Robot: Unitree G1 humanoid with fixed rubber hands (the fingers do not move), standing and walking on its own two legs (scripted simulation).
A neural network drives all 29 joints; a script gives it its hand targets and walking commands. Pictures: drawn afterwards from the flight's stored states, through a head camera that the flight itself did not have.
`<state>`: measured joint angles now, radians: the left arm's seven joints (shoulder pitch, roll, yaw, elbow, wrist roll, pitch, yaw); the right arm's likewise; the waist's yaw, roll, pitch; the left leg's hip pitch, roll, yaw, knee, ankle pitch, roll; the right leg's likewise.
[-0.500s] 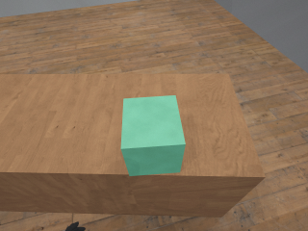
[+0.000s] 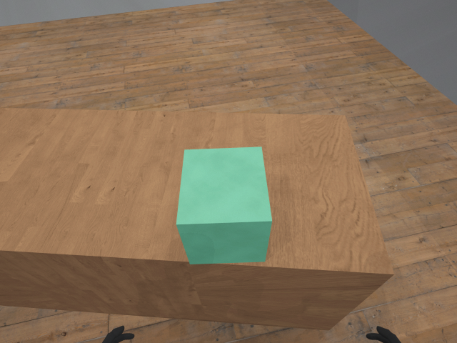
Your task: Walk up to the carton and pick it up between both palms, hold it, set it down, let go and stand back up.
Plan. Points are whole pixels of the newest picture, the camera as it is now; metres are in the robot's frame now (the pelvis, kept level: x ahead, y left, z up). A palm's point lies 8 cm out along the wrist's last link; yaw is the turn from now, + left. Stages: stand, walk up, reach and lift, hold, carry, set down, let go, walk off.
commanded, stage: walk up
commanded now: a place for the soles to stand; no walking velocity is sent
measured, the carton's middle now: (225, 206) +0.41 +0.04 -0.07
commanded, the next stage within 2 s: reach and lift in 0.74 s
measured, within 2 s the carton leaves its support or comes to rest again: neither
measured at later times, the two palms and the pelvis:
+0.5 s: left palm out of the picture +0.07 +0.28 -0.11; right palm out of the picture +0.07 -0.25 -0.09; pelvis -0.01 +0.01 +0.00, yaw +1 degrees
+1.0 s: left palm (107, 328) +0.16 +0.25 -0.08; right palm (385, 342) +0.13 -0.23 -0.09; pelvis -0.02 +0.01 -0.01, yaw -1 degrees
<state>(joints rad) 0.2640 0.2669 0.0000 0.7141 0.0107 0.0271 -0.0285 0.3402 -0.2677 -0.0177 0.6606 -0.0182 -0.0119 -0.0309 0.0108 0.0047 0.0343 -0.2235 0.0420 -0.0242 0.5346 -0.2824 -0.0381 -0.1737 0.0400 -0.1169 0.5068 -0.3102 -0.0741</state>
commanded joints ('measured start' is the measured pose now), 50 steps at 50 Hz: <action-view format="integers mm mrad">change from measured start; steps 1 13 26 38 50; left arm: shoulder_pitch -3 5 16 -437 -10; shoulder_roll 144 152 154 208 86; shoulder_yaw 44 42 41 55 121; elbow -84 -79 -64 -255 -289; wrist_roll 1 3 4 -1 49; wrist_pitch -10 -6 -12 127 219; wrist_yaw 2 -1 2 32 33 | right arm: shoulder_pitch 40 46 51 -431 -202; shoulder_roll -129 -140 -138 -29 -101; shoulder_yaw -44 -49 -50 -102 -23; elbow -73 -73 -81 70 108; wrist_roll -1 -2 -2 -81 49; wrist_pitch -16 -19 -19 -134 -252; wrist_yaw -7 1 4 31 58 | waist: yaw -2 2 -2 -37 3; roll -27 20 1 19 -28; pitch -47 1 1 -30 -122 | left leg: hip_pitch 9 -51 -60 -136 132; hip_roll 48 62 48 6 -80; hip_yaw -42 -105 -123 60 66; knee -16 -64 -67 25 -71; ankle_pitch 206 158 125 -2 335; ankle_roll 70 89 89 37 20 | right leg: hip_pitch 3 -15 -18 -267 64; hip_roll -158 -144 -154 -78 -48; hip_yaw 150 139 134 68 88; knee -101 -90 -98 59 -106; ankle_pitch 247 102 78 -95 473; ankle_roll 11 12 13 23 71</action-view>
